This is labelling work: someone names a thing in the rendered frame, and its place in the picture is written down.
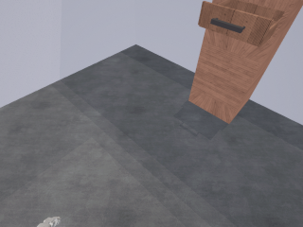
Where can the cabinet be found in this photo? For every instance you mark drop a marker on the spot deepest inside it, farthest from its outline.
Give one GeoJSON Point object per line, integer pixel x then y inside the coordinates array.
{"type": "Point", "coordinates": [228, 70]}

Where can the drawer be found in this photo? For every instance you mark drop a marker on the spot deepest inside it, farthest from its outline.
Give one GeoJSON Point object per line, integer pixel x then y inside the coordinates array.
{"type": "Point", "coordinates": [260, 22]}

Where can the handle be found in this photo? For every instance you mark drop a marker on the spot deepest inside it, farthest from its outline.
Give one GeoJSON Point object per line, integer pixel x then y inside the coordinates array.
{"type": "Point", "coordinates": [229, 26]}

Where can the left robot hand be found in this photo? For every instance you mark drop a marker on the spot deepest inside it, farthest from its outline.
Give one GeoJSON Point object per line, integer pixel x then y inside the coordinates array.
{"type": "Point", "coordinates": [50, 222]}

